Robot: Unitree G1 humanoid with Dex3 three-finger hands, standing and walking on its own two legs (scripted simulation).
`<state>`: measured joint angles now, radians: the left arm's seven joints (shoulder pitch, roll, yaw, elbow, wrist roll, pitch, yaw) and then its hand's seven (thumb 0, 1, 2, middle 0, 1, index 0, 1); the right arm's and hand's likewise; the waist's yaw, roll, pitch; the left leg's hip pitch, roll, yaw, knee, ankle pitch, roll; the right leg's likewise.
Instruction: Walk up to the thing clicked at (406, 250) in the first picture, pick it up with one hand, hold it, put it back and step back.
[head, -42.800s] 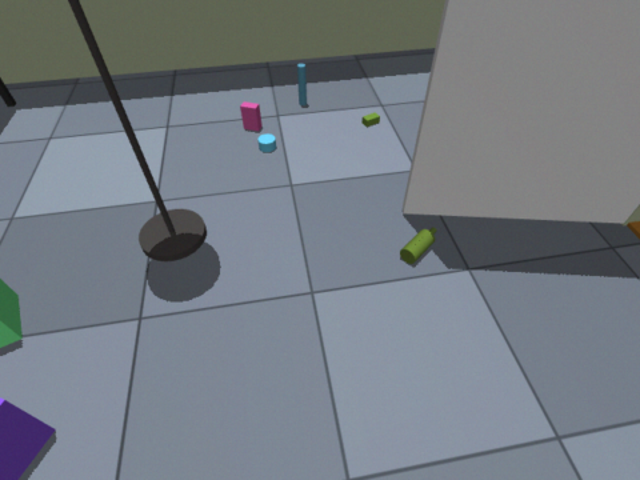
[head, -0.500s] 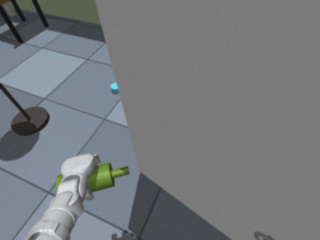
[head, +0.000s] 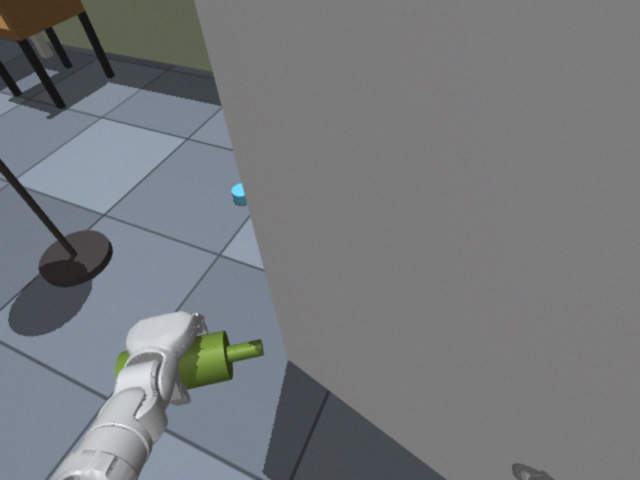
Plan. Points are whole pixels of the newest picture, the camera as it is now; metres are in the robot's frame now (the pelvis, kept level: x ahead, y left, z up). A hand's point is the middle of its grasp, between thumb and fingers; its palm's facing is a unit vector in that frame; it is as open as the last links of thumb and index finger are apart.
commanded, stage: hold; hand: left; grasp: from above
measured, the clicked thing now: (195, 361) +0.32 +0.20 -0.07
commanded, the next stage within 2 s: crouch in 1.20 s
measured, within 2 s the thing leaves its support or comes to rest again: neither
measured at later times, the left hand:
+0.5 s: hand (174, 380) +0.28 +0.21 -0.04, palm faces -0.43 -0.10 -0.90, open 10.0 cm
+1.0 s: hand (172, 380) +0.28 +0.22 -0.04, palm faces -0.43 -0.10 -0.90, open 10.0 cm
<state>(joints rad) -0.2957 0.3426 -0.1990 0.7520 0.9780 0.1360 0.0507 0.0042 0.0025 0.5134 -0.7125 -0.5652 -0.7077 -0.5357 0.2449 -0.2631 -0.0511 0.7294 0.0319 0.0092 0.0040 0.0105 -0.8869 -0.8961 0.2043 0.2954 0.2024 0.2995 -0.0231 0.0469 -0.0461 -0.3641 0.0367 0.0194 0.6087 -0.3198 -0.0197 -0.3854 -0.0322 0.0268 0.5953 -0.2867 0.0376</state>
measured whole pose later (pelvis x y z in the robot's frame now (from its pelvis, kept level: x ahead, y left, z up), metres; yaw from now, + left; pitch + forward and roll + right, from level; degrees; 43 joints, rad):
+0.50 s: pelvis -0.02 -0.01 +0.01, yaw +0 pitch +1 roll +0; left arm -0.26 0.34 -0.22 0.68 0.98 0.14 0.02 0.00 0.00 0.51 -0.71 -0.59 -0.70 -0.57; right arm 0.20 -0.26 -0.04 0.71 0.04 0.03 0.00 0.01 -0.90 -0.90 0.20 0.30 0.20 0.30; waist 0.00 0.05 -0.02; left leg -0.29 0.03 0.02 0.53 -0.26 -0.02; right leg -0.32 -0.03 0.03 0.54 -0.24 0.03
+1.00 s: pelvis -0.02 +0.00 +0.01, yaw +0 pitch +1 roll +0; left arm -0.26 0.34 -0.22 0.68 0.99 0.14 0.01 0.01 -0.02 0.54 -0.70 -0.63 -0.69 -0.60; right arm 0.20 -0.26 -0.03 0.71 0.04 0.03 -0.01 0.01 -0.90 -0.90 0.20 0.30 0.20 0.30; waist 0.00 0.05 -0.01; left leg -0.27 0.03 0.02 0.50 -0.25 -0.02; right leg -0.30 -0.03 0.03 0.51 -0.22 0.03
